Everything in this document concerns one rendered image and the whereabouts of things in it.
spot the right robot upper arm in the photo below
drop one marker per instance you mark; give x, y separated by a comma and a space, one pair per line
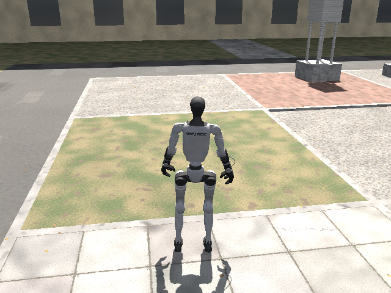
216, 130

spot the left robot upper arm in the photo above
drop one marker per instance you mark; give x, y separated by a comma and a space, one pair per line
177, 128

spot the robot left foot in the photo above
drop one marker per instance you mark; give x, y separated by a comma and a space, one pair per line
178, 246

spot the robot right hand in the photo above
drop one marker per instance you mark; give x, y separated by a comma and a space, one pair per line
228, 175

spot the right robot forearm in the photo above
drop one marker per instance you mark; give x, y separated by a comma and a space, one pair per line
226, 162

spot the left robot thigh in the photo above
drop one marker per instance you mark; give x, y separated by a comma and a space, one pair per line
180, 188

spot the left robot forearm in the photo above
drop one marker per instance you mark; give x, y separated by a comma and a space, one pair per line
167, 158

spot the robot left hand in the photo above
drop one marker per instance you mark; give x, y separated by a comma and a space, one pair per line
170, 167

